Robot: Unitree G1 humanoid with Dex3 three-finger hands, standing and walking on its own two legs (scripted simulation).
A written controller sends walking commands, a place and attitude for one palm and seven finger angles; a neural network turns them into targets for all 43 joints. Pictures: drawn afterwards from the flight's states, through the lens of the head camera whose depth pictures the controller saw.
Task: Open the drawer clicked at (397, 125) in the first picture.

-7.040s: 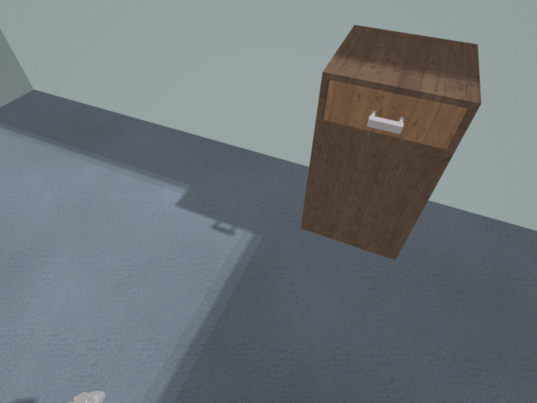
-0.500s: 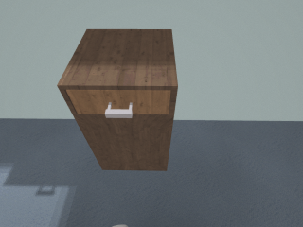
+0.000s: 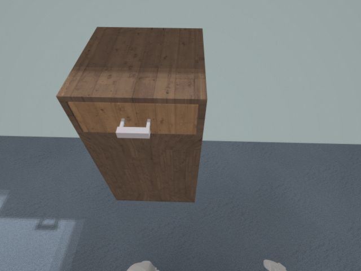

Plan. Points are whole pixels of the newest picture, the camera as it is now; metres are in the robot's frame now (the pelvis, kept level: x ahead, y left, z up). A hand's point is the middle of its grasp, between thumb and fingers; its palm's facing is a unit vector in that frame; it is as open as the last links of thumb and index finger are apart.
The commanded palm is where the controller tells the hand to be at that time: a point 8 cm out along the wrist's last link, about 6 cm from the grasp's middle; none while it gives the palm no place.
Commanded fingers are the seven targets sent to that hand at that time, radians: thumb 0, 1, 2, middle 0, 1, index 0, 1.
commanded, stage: come to a stop and stand still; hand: left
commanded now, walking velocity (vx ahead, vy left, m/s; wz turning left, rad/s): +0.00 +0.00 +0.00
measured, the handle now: (134, 127) +0.52 +0.20 -0.06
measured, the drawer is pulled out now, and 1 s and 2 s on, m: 0.00 0.00 0.00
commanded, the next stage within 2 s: look again from close up in 0.48 s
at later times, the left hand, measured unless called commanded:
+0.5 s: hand out of the picture +0.02 +0.16 -0.15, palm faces +0.03 -0.97 -0.22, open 7.4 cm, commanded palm none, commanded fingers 0.00 0.90 0.90 -0.20 -0.30 -0.20 -0.30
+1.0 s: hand out of the picture +0.03 +0.14 -0.16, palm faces +0.06 -0.98 -0.18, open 7.4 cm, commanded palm none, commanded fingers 0.00 0.90 0.90 -0.20 -0.30 -0.20 -0.30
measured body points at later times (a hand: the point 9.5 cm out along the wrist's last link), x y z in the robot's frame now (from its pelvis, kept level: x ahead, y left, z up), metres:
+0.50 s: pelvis -0.01 -0.02 +0.01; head -0.01 -0.04 +0.46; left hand +0.02 +0.21 -0.14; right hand -0.05 -0.25 -0.15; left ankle +0.06 +0.13 -0.71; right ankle +0.00 -0.14 -0.71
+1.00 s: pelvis +0.05 -0.02 +0.02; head +0.06 -0.03 +0.47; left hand +0.03 +0.19 -0.14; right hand +0.09 -0.25 -0.14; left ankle +0.06 +0.13 -0.71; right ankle +0.00 -0.14 -0.71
